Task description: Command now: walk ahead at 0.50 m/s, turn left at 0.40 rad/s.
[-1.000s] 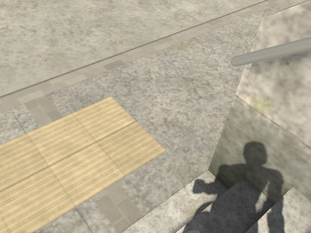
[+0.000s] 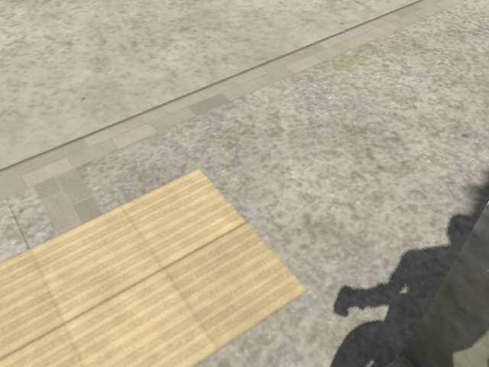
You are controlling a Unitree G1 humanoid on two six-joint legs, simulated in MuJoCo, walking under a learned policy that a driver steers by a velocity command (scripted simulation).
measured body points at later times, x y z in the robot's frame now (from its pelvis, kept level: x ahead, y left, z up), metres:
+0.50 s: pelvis +0.28 -0.08 -0.17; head +0.28 -0.08 +0.28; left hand +0.11 +0.04 -0.31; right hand +0.47 -0.25 -0.30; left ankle +0.45 +0.14 -0.82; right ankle +0.19 -0.17 -0.83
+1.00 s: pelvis +0.61 +0.01 -0.34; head +0.63 +0.00 +0.11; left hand +0.62 +0.34 -0.40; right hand +0.81 -0.16 -0.49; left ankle +0.45 +0.09 -1.03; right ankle +0.81 -0.04 -1.04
